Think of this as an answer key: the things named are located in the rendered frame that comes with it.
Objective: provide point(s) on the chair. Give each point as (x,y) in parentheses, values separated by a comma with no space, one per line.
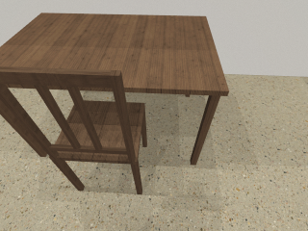
(95,131)

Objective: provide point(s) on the table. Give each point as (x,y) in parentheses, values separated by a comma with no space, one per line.
(165,54)

